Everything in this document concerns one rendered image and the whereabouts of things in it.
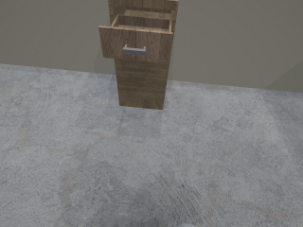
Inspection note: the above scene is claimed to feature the handle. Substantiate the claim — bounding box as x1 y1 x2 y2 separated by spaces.
122 44 146 56

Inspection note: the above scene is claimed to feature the cabinet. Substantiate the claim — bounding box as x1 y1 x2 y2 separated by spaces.
108 0 179 111

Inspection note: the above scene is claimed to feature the drawer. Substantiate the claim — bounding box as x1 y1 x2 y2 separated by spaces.
98 14 173 64

